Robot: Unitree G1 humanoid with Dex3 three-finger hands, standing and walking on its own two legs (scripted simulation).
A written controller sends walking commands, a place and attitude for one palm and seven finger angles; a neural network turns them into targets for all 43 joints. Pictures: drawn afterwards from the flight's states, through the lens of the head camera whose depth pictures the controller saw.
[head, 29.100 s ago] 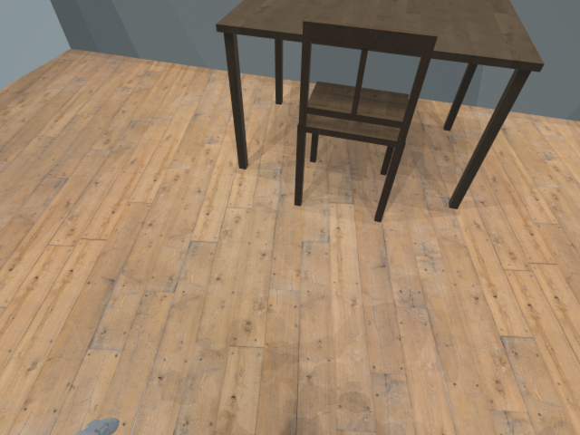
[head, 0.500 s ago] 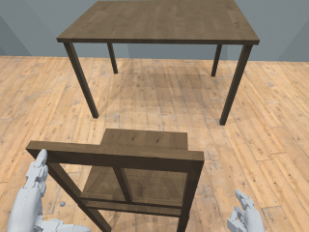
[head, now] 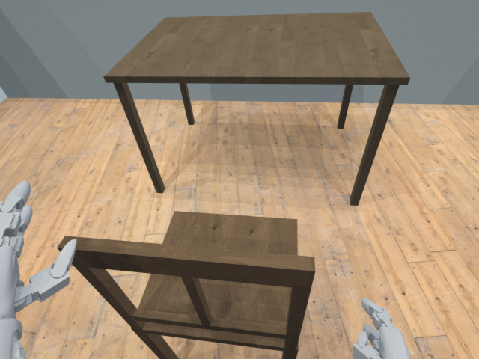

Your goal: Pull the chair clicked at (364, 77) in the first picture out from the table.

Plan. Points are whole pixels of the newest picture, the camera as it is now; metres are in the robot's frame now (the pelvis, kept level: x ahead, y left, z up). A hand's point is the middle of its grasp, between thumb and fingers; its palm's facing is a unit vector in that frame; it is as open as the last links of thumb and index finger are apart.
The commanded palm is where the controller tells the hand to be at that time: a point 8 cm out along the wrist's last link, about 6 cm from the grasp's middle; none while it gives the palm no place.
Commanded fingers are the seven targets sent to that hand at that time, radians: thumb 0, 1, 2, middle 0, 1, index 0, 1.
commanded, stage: draw the hand back to the body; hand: left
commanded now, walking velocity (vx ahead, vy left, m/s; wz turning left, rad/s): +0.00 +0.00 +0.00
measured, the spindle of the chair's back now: (198, 299) +0.26 +0.13 -0.10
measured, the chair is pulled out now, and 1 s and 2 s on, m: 0.68 0.68 0.68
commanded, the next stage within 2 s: step back with the hand held close in 0.42 s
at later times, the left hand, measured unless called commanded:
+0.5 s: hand (45, 254) +0.19 +0.27 +0.17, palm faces +0.50 -0.75 -0.43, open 7.4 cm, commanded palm +0.14 +0.30 +0.18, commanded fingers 0.00 0.90 0.90 -0.20 -0.30 -0.20 -0.30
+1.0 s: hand (29, 279) +0.16 +0.27 +0.17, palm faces +0.39 -0.75 -0.54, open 7.4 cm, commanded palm +0.10 +0.31 +0.18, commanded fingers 0.00 0.90 0.90 -0.20 -0.30 -0.20 -0.30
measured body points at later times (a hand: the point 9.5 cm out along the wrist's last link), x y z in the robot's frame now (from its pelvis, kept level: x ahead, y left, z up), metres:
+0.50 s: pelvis +0.00 +0.00 +0.00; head -0.02 -0.03 +0.45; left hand +0.16 +0.30 +0.20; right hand +0.19 -0.22 -0.09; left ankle -0.05 +0.14 -0.73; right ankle +0.01 -0.13 -0.73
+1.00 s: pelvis -0.05 +0.01 +0.00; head -0.02 +0.00 +0.45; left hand +0.13 +0.31 +0.20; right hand +0.12 -0.23 -0.10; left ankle -0.05 +0.14 -0.73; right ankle +0.01 -0.13 -0.73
